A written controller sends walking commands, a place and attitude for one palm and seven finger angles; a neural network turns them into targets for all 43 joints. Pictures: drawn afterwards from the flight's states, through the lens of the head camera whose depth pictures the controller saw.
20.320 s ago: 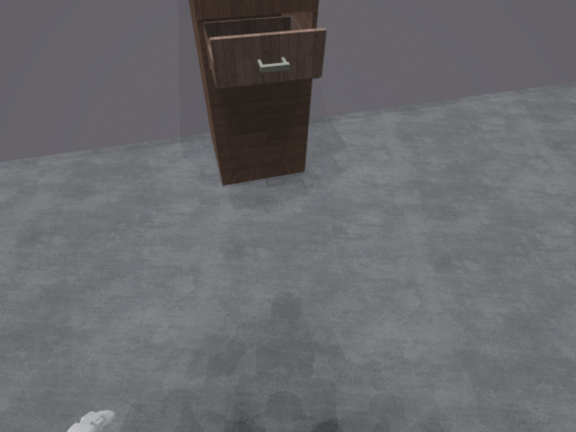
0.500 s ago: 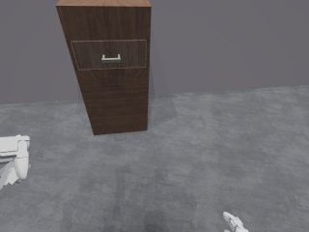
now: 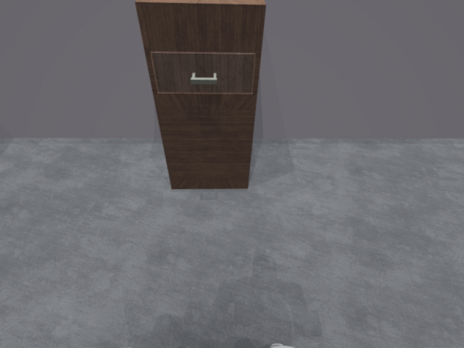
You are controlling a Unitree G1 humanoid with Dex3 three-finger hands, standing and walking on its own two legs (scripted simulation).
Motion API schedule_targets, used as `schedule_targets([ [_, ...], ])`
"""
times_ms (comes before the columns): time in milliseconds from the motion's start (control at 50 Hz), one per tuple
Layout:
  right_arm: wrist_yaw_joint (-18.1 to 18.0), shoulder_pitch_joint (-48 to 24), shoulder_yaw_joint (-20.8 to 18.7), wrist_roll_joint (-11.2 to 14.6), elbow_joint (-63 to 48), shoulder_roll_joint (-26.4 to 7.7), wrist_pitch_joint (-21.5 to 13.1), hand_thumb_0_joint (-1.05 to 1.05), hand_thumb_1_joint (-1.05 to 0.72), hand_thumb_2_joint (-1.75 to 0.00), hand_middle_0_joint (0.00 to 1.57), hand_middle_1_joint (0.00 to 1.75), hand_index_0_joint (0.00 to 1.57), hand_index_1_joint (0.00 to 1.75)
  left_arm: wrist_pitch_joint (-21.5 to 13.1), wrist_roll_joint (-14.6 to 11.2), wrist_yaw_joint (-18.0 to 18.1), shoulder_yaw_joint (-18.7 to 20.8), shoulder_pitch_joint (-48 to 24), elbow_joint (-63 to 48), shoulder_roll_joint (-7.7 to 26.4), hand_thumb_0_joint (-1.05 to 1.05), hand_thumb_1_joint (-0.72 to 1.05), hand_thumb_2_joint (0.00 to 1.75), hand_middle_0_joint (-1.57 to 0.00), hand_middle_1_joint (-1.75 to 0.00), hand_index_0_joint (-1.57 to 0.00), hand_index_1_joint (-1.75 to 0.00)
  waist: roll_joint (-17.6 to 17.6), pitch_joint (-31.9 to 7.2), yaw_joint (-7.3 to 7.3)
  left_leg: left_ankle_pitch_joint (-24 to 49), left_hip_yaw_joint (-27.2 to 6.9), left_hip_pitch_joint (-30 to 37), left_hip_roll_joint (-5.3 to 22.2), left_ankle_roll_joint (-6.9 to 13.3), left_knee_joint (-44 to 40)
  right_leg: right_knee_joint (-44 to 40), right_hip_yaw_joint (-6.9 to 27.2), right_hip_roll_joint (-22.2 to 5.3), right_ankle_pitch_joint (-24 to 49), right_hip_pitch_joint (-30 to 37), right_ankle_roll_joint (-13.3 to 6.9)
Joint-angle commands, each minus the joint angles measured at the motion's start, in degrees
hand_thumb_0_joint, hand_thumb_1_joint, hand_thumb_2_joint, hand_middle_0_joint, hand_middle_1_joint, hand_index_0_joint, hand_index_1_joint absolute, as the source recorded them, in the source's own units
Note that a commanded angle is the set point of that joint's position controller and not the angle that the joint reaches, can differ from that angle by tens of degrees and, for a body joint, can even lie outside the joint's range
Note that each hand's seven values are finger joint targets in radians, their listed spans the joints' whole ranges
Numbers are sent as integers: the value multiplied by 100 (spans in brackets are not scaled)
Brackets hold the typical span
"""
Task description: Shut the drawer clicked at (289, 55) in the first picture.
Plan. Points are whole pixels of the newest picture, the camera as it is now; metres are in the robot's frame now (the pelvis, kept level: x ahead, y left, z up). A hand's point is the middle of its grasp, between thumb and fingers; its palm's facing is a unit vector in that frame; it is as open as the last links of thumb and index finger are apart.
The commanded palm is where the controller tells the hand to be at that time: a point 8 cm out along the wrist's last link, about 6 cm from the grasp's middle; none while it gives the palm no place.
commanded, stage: let the arm hang, fingers relaxed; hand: left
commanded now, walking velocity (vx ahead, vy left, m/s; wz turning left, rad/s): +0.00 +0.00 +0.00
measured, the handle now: (204, 78) +1.06 +0.12 -0.05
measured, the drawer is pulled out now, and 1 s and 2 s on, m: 0.00 0.00 0.00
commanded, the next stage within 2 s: look to check the result in 0.80 s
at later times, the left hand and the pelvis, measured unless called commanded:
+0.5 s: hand out of the picture +0.00 +0.25 -0.13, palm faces +0.06 -0.95 -0.30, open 7.1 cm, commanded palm none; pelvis -0.05 +0.01 +0.03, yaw +2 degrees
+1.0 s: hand out of the picture +0.01 +0.27 -0.12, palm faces +0.02 -0.94 -0.34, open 7.4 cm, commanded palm none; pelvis -0.05 +0.02 +0.03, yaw +2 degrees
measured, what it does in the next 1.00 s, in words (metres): steps on the spot: right foot, then left foot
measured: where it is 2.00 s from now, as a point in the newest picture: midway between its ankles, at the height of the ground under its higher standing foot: outside the picture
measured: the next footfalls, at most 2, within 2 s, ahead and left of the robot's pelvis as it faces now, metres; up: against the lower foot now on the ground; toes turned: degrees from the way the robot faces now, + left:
right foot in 0.18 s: +0.05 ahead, -0.12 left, +0.00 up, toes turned +5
left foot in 0.72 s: -0.02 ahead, +0.14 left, +0.00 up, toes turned -1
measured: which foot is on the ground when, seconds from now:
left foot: down 0.00-0.54, up 0.56-0.70, down 0.72-1.00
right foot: down 0.00-0.04, up 0.06-0.16, down 0.18-1.00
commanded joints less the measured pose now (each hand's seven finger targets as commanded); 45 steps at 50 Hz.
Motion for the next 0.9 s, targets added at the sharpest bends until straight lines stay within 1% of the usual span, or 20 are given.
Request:
schedule_targets([
  [0,-45,456,-189,-155,-53,-915,-166,0,-90,-90,20,30,20,30,-277,-197,-114,351,-372,-212,937,0,90,90,-76,-91,-76,-91,1850,286,14,-2441,-1981,-354,1122,572,-3039,-146,-93,309,-1805,-319,-6],
  [20,-81,-77,-233,-173,-148,-1140,-164,0,-90,-90,20,30,20,30,-264,-193,-102,415,-24,94,962,0,90,90,-72,-86,-72,-86,2861,226,265,-3132,-2453,-1238,1408,774,-3732,899,-202,391,-1348,514,-25],
  [40,-111,-417,-229,-133,-156,-1175,-178,0,-90,-90,20,30,20,30,-273,-164,-132,432,320,368,1054,0,90,90,-68,-82,-68,-82,2630,34,507,-2667,-2182,-1349,1332,790,-3705,1350,-142,353,-1151,873,-105],
  [100,-209,-419,-319,-74,63,-1415,-209,0,-90,-90,20,30,20,30,-417,-192,-206,431,716,892,1010,0,90,90,-56,-69,-56,-69,459,-299,736,-1362,-1176,-765,879,437,-2744,-510,-312,342,-941,1733,-216],
  [140,-171,-60,-283,58,286,-901,-136,0,-90,-90,20,30,20,30,-530,-170,-125,414,400,1008,1341,0,90,90,-48,-60,-48,-60,-855,80,389,-371,-374,-299,22,-23,-1205,-2582,1642,-682,-2484,780,-670],
  [160,-142,69,-260,57,386,-791,-122,0,-90,-90,20,30,20,30,-550,-200,-90,430,-122,930,1486,0,90,90,-44,-56,-44,-56,-724,312,170,314,-195,460,72,-26,-643,-3160,2010,-1235,-2695,-82,-877],
  [180,-107,495,-258,38,585,-641,-131,0,-90,-90,20,30,20,30,-499,-195,-123,437,-570,912,1570,0,90,90,-40,-52,-40,-52,-402,24,-146,489,48,1284,29,-71,-581,-2958,1648,-1162,-2406,-477,-901],
  [220,-127,884,-254,28,888,-616,-159,0,-90,-90,20,30,20,30,-528,-184,-94,382,-727,1052,1421,0,90,90,-32,-43,-32,-43,-410,-164,-220,465,-139,1805,129,43,-919,-2591,1024,-653,-2360,-756,-625],
  [360,-158,-40,-400,-59,963,-1517,-236,0,-90,-90,20,30,20,30,-406,-169,-104,456,-218,1640,1562,0,90,90,-20,-30,-20,-30,812,347,362,-1981,-1575,-89,840,260,-3378,-1167,93,189,-1513,815,-327],
  [460,-218,-975,-469,-14,923,-1611,-188,0,-90,-90,20,30,20,30,-308,-155,-165,505,785,2098,1330,0,90,90,-20,-30,-20,-30,840,-183,886,-1579,-906,-618,613,156,-3447,-722,-199,307,-867,2318,-351],
  [480,-208,-1002,-462,0,912,-1473,-161,0,-90,-90,20,30,20,30,-341,-126,-153,497,635,2050,1398,0,90,90,-20,-30,-20,-30,294,-34,820,-1399,-607,-483,302,44,-2916,-1435,149,136,-1126,2014,-412],
  [520,-161,-635,-476,48,980,-1107,-16,0,-90,-90,20,30,20,30,-428,-87,-104,545,-431,1729,1855,0,90,90,-20,-30,-20,-30,-1072,346,298,-128,-27,841,-301,-140,-401,-3624,1879,-1238,-3375,-254,-803],
  [560,-107,-3,-625,57,1138,-1309,8,0,-90,-90,20,30,20,30,-466,-67,-25,612,-1864,1262,2021,0,90,90,-20,-30,-20,-30,-1506,224,-244,-108,-126,1436,-171,30,1354,-3727,1725,-1339,-2782,-1198,-906],
  [600,-82,211,-562,68,1125,-1198,-157,0,-90,-90,20,30,20,30,-541,-38,0,568,-2176,1163,1832,0,90,90,-20,-30,-20,-30,-1074,445,-396,-354,-327,1303,205,110,700,-3104,1312,-1179,-1652,-789,-948],
  [640,-57,105,-431,57,1131,-1041,-269,0,-90,-90,20,30,20,30,-535,-84,-16,532,-1540,1409,1786,0,90,90,-20,-30,-20,-30,-157,326,-125,-9,-143,1324,188,104,-1783,-2215,1001,-867,-1177,272,-713],
  [660,-62,-31,-392,25,1094,-1178,-313,0,-90,-90,20,30,20,30,-504,-139,-38,489,-1198,1495,1701,0,90,90,-20,-30,-20,-30,715,351,77,162,-586,1313,320,105,-2605,-1429,764,-521,-1148,322,-507],
  [680,-119,-407,-396,-61,952,-1479,-351,0,-90,-90,20,30,20,30,-461,-219,-74,446,-975,1522,1496,0,90,90,-20,-30,-20,-30,1752,510,250,-639,-2001,909,1146,343,-3287,-808,456,-50,-1169,40,-208],
  [700,-198,-839,-383,-104,762,-1811,-349,0,-90,-90,20,30,20,30,-453,-231,-102,453,-1091,1481,1585,0,90,90,-20,-30,-20,-30,1678,749,357,-982,-2432,206,1636,690,-3565,-633,241,-6,-1020,341,-105],
  [740,-137,-1131,-361,-87,725,-1829,-401,0,-90,-90,20,30,20,30,-487,-135,-169,499,-1035,1609,1740,0,90,90,-20,-30,-20,-30,425,39,567,-858,-1606,-143,1078,509,-3161,-1106,199,-38,-336,1613,-170],
  [880,-64,-785,-288,20,1073,-1623,-365,0,-90,-90,20,30,20,30,-615,-192,-132,373,-1389,1787,1917,0,90,90,-20,-30,-20,-30,249,-54,277,-203,-798,789,486,132,-2808,-2125,736,-337,-552,1404,-359],
])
